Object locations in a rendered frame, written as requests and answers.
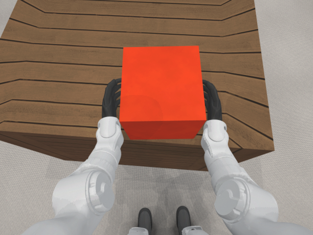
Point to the robot left hand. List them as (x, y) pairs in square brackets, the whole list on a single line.
[(109, 104)]

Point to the left robot forearm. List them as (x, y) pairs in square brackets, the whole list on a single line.
[(106, 155)]

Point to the right robot upper arm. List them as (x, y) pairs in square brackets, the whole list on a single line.
[(249, 210)]

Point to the left robot foot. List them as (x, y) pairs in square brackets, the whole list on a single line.
[(145, 219)]

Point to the carton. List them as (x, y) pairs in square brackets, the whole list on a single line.
[(161, 93)]

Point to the right robot forearm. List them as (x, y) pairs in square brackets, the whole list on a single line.
[(220, 161)]

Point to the robot foot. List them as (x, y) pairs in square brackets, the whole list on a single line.
[(183, 218), (145, 219)]

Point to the left robot upper arm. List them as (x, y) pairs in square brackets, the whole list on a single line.
[(79, 202)]

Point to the robot right hand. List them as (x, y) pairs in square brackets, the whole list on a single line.
[(213, 104)]

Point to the right robot foot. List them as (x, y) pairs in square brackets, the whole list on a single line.
[(183, 218)]

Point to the pedestal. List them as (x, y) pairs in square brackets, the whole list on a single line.
[(58, 56)]

